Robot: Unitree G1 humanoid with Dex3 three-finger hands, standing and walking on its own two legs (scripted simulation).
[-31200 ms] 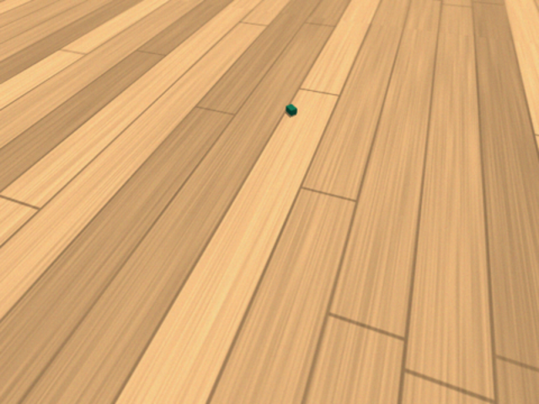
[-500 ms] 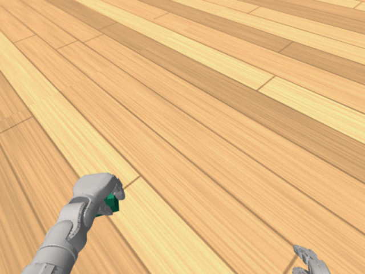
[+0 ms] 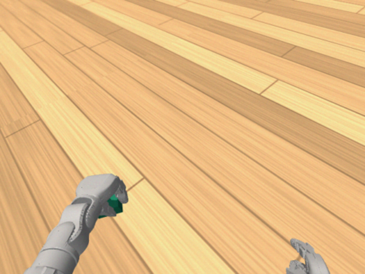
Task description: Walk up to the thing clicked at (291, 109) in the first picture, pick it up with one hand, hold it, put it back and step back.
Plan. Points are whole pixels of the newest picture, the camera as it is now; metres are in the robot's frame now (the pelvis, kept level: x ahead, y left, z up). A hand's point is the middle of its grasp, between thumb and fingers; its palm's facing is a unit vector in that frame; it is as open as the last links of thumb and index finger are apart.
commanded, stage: hold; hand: left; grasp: from above
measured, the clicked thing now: (108, 204) +0.31 +0.24 -0.07
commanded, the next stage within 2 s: crouch in 0.72 s
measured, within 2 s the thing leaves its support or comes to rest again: neither
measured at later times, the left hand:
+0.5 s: hand (104, 203) +0.29 +0.22 -0.01, palm faces -0.44 -0.07 -0.90, open 5.1 cm
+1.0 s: hand (104, 202) +0.30 +0.23 -0.02, palm faces -0.45 -0.07 -0.89, open 5.5 cm
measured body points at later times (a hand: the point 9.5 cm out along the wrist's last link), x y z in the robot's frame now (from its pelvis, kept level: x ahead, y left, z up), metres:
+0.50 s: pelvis +0.00 +0.00 +0.01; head +0.01 -0.03 +0.45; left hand +0.31 +0.22 +0.04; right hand +0.16 -0.25 -0.11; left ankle +0.02 +0.12 -0.73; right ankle +0.02 -0.13 -0.73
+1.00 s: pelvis +0.01 -0.01 +0.01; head +0.02 -0.03 +0.46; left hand +0.32 +0.23 +0.03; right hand +0.16 -0.25 -0.11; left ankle +0.02 +0.12 -0.73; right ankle +0.02 -0.13 -0.73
